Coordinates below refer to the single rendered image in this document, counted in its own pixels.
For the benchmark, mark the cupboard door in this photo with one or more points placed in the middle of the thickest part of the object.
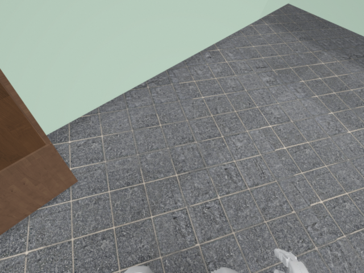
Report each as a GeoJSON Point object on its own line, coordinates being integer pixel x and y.
{"type": "Point", "coordinates": [17, 136]}

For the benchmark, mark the robot right hand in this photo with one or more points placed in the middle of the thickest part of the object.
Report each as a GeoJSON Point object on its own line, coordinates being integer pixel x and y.
{"type": "Point", "coordinates": [290, 261]}

